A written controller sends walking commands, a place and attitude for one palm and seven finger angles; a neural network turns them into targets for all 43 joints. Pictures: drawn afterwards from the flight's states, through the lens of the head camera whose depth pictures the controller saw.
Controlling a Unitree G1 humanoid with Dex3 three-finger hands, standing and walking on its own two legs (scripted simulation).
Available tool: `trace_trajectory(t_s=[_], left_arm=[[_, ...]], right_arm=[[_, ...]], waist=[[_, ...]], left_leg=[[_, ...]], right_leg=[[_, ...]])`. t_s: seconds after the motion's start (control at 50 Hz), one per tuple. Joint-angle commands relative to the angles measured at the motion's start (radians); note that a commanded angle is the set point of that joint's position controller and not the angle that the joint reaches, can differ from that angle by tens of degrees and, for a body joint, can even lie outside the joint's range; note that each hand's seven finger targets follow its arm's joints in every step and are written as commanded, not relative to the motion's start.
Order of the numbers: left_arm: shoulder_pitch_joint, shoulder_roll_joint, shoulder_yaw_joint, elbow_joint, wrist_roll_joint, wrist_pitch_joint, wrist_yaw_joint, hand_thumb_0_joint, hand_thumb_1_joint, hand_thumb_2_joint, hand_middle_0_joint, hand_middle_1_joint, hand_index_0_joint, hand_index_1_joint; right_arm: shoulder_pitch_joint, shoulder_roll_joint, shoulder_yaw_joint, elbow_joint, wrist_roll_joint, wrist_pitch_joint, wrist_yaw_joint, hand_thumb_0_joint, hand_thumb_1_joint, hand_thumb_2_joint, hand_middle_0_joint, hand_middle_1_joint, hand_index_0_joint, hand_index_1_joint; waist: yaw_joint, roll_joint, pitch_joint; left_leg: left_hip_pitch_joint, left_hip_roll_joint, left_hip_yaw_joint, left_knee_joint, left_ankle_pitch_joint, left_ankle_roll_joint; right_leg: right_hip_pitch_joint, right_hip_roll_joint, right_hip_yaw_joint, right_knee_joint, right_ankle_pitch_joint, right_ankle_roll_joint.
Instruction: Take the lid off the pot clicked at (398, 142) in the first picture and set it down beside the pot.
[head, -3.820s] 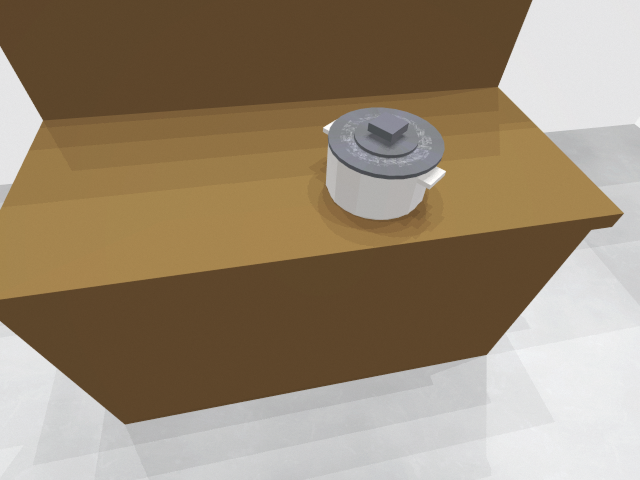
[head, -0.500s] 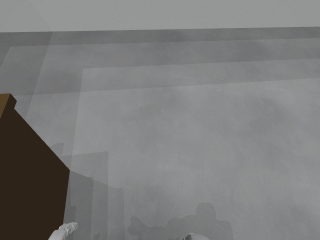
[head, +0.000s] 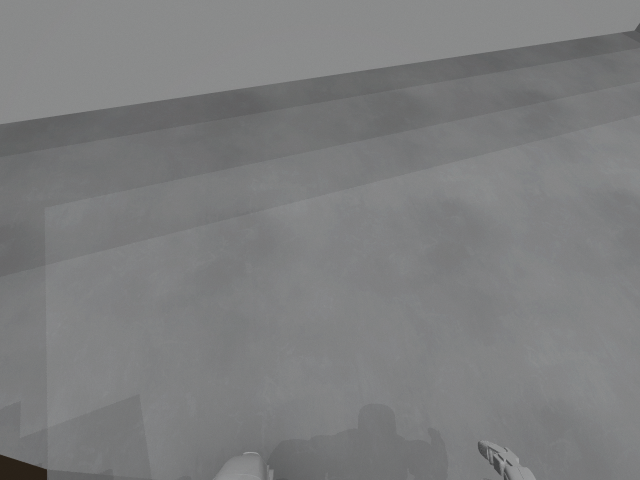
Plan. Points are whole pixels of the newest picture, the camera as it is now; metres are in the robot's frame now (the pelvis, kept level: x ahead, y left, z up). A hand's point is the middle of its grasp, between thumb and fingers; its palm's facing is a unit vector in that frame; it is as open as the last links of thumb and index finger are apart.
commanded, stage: walk to a spot facing it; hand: left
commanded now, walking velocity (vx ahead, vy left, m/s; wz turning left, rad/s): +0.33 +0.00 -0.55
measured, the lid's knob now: out of the picture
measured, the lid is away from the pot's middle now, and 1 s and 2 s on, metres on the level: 0.01 0.01 0.01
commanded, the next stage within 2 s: turn to face it in 0.40 s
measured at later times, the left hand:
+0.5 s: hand (284, 310) +0.40 +0.10 -0.14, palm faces -0.34 -0.92 -0.20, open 7.4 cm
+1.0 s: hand (277, 291) +0.44 +0.12 -0.17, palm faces -0.08 -0.98 -0.17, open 7.4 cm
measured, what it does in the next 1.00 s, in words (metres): walks ahead: right foot, then left foot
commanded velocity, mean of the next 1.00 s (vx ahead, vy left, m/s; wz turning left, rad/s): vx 0.12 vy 0.00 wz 0.04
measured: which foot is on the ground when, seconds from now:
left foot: down 0.00-0.50, up 0.52-0.80, down 0.82-1.00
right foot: up 0.00-0.48, down 0.50-0.84, up 0.86-1.00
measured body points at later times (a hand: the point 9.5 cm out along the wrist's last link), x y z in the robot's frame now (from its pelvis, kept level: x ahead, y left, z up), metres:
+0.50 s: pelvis +0.20 -0.05 +0.00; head +0.24 -0.06 +0.45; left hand +0.41 +0.15 -0.12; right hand +0.06 -0.25 -0.14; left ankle +0.10 +0.11 -0.71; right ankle +0.26 -0.18 -0.72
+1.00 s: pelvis +0.33 -0.06 +0.01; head +0.37 -0.03 +0.46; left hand +0.45 +0.17 -0.15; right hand +0.35 -0.30 -0.12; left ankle +0.41 -0.01 -0.72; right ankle +0.26 -0.20 -0.63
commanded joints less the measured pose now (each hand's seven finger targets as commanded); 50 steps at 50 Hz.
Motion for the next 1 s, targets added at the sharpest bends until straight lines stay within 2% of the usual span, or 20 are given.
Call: trace_trajectory(t_s=[0.0,0.02,0.04,0.1,0.26,0.38,0.42,0.44,0.46,0.48,0.5,0.56,0.62,0.74,0.78,0.82,0.84,0.86,0.9,0.98], left_arm=[[-0.099,0.096,0.038,-0.145,-0.007,-0.038,0.001,0.000,0.900,0.900,-0.200,-0.300,-0.200,-0.300],[-0.139,0.086,0.037,-0.142,0.004,-0.037,-0.006,0.000,0.900,0.900,-0.200,-0.300,-0.200,-0.300],[-0.149,0.071,0.039,-0.135,0.011,-0.025,-0.015,0.000,0.900,0.900,-0.200,-0.300,-0.200,-0.300],[-0.108,0.041,0.038,-0.116,0.012,0.013,-0.033,0.000,0.900,0.900,-0.200,-0.300,-0.200,-0.300],[-0.313,0.018,0.034,-0.194,0.016,0.030,-0.047,0.000,0.900,0.900,-0.200,-0.300,-0.200,-0.300],[-0.423,0.018,0.018,-0.231,0.014,0.008,-0.047,0.000,0.900,0.900,-0.200,-0.300,-0.200,-0.300],[-0.326,0.050,0.024,-0.204,0.015,-0.004,-0.044,0.000,0.900,0.900,-0.200,-0.300,-0.200,-0.300],[-0.173,0.093,0.036,-0.156,0.016,-0.015,-0.038,0.000,0.900,0.900,-0.200,-0.300,-0.200,-0.300],[-0.026,0.203,0.061,-0.116,0.018,-0.028,-0.021,0.000,0.900,0.900,-0.200,-0.300,-0.200,-0.300],[0.074,0.311,0.087,-0.094,0.001,-0.034,-0.002,0.000,0.900,0.900,-0.200,-0.300,-0.200,-0.300],[0.080,0.300,0.086,-0.088,-0.017,-0.028,0.014,0.000,0.900,0.900,-0.200,-0.300,-0.200,-0.300],[-0.158,0.162,0.040,-0.127,-0.004,-0.034,0.039,0.000,0.900,0.900,-0.200,-0.300,-0.200,-0.300],[-0.251,0.113,0.017,-0.132,0.010,-0.041,0.047,0.000,0.900,0.900,-0.200,-0.300,-0.200,-0.300],[-0.268,0.104,0.022,-0.122,0.004,-0.013,0.048,0.000,0.900,0.900,-0.200,-0.300,-0.200,-0.300],[-0.261,0.090,0.025,-0.123,0.000,0.003,0.047,0.000,0.900,0.900,-0.200,-0.300,-0.200,-0.300],[-0.197,0.027,0.018,-0.147,-0.012,0.021,0.042,0.000,0.900,0.900,-0.200,-0.300,-0.200,-0.300],[-0.222,0.060,0.020,-0.166,0.000,0.027,0.043,0.000,0.900,0.900,-0.200,-0.300,-0.200,-0.300],[-0.251,0.050,0.024,-0.169,0.009,0.026,0.040,0.000,0.900,0.900,-0.200,-0.300,-0.200,-0.300],[-0.267,0.068,0.036,-0.151,0.016,0.017,0.035,0.000,0.900,0.900,-0.200,-0.300,-0.200,-0.300],[-0.229,0.069,0.035,-0.130,0.003,0.026,0.037,0.000,0.900,0.900,-0.200,-0.300,-0.200,-0.300]], right_arm=[[0.323,-0.258,-0.064,0.031,-0.010,0.005,-0.029,0.000,-0.900,-0.900,0.200,0.300,0.200,0.300],[0.240,-0.182,-0.049,0.021,-0.006,-0.005,-0.023,0.000,-0.900,-0.900,0.200,0.300,0.200,0.300],[0.180,-0.126,-0.030,0.013,-0.006,-0.013,-0.026,0.000,-0.900,-0.900,0.200,0.300,0.200,0.300],[0.148,-0.072,-0.016,0.033,0.003,-0.032,-0.035,0.000,-0.900,-0.900,0.200,0.300,0.200,0.300],[0.254,-0.098,-0.042,0.078,0.002,-0.034,-0.032,0.000,-0.900,-0.900,0.200,0.300,0.200,0.300],[0.309,-0.123,-0.039,0.103,-0.010,-0.018,-0.023,0.000,-0.900,-0.900,0.200,0.300,0.200,0.300],[0.296,-0.149,-0.044,0.093,-0.007,-0.013,-0.023,0.000,-0.900,-0.900,0.200,0.300,0.200,0.300],[0.278,-0.155,-0.045,0.083,-0.003,-0.012,-0.019,0.000,-0.900,-0.900,0.200,0.300,0.200,0.300],[0.285,-0.126,-0.037,0.065,0.008,-0.010,-0.004,0.000,-0.900,-0.900,0.200,0.300,0.200,0.300],[0.271,-0.064,-0.021,0.024,0.019,-0.007,-0.013,0.000,-0.900,-0.900,0.200,0.300,0.200,0.300],[0.215,-0.091,-0.023,0.023,0.022,0.002,-0.027,0.000,-0.900,-0.900,0.200,0.300,0.200,0.300],[0.222,-0.059,-0.015,0.088,0.012,0.029,-0.033,0.000,-0.900,-0.900,0.200,0.300,0.200,0.300],[0.315,-0.006,0.000,0.144,0.008,0.062,-0.035,0.000,-0.900,-0.900,0.200,0.300,0.200,0.300],[0.244,0.016,-0.002,0.120,0.011,0.055,-0.019,0.000,-0.900,-0.900,0.200,0.300,0.200,0.300],[0.288,-0.022,-0.015,0.119,0.006,0.051,-0.013,0.000,-0.900,-0.900,0.200,0.300,0.200,0.300],[0.325,-0.169,-0.050,0.087,-0.009,0.048,-0.021,0.000,-0.900,-0.900,0.200,0.300,0.200,0.300],[0.295,-0.183,-0.055,0.081,-0.010,0.061,-0.024,0.000,-0.900,-0.900,0.200,0.300,0.200,0.300],[0.243,-0.157,-0.052,0.061,-0.007,0.058,-0.032,0.000,-0.900,-0.900,0.200,0.300,0.200,0.300],[0.202,-0.114,-0.038,0.052,-0.002,0.049,-0.040,0.000,-0.900,-0.900,0.200,0.300,0.200,0.300],[0.185,-0.123,-0.047,0.044,0.012,0.036,-0.045,0.000,-0.900,-0.900,0.200,0.300,0.200,0.300]], waist=[[-0.145,0.256,-0.113],[-0.107,0.188,-0.027],[-0.074,0.227,0.028],[-0.016,0.222,0.013],[-0.061,0.115,0.011],[-0.106,0.178,0.005],[-0.056,0.158,-0.072],[0.022,0.101,-0.158],[0.084,-0.084,-0.268],[0.086,-0.301,-0.370],[0.091,-0.188,-0.381],[-0.027,-0.037,-0.194],[-0.102,-0.062,-0.119],[-0.082,-0.068,-0.057],[-0.097,0.068,-0.054],[-0.105,0.478,-0.076],[-0.103,0.338,-0.088],[-0.077,0.308,-0.041],[-0.066,0.191,-0.087],[-0.060,0.108,-0.214]], left_leg=[[0.462,0.441,-0.676,-0.442,-0.509,0.185],[0.299,0.382,-0.526,-0.453,-0.524,0.157],[0.197,0.338,-0.430,-0.469,-0.473,0.128],[0.142,0.256,-0.162,-0.454,-0.231,0.096],[0.342,0.288,0.005,-0.484,-0.145,0.136],[0.421,0.293,0.157,-0.341,0.195,0.101],[0.414,0.282,0.210,-0.134,0.407,0.079],[0.337,0.253,0.244,0.086,0.467,0.046],[0.054,0.195,0.269,0.369,0.235,0.000],[-0.248,0.019,0.181,0.684,-0.456,-0.059],[-0.261,0.050,0.001,0.756,-0.457,-0.035],[-0.149,0.104,-0.057,0.674,-0.283,-0.029],[-0.030,0.075,-0.043,0.482,-0.235,-0.038],[0.110,0.022,0.049,0.102,-0.047,-0.036],[0.207,0.028,0.011,-0.043,0.120,-0.018],[0.233,0.331,-0.510,-0.326,0.340,0.183],[0.166,0.340,-0.546,-0.370,0.058,0.240],[0.152,0.289,-0.571,-0.397,-0.038,0.226],[0.231,0.218,-0.464,-0.352,0.088,0.171],[0.353,0.166,-0.328,-0.301,0.316,0.175]], right_leg=[[-0.607,-0.029,-0.033,0.739,0.003,-0.038],[-0.610,-0.064,-0.071,0.757,0.082,-0.040],[-0.594,-0.093,-0.078,0.752,0.152,-0.031],[-0.551,-0.122,-0.087,0.685,0.268,-0.007],[-0.701,-0.170,-0.155,0.382,0.347,0.038],[-0.518,-0.108,-0.261,0.020,0.309,0.009],[-0.313,-0.050,-0.312,-0.064,0.274,-0.021],[-0.069,-0.014,-0.323,-0.119,0.308,-0.045],[0.254,-0.162,-0.122,-0.113,0.383,-0.115],[0.443,-0.454,0.363,-0.188,0.743,-0.237],[0.402,-0.463,0.312,-0.223,0.867,-0.264],[0.014,-0.360,0.061,-0.267,0.784,-0.201],[-0.178,-0.316,-0.122,-0.303,0.762,-0.164],[-0.225,-0.311,-0.233,-0.255,0.474,-0.102],[-0.258,-0.268,-0.286,-0.093,0.347,-0.050],[-0.431,-0.063,-0.297,0.348,-0.198,0.049],[-0.408,-0.065,-0.191,0.501,-0.179,0.032],[-0.520,-0.093,-0.160,0.575,-0.078,0.036],[-0.574,-0.103,-0.116,0.622,0.080,0.052],[-0.530,-0.107,-0.109,0.549,0.147,0.084]])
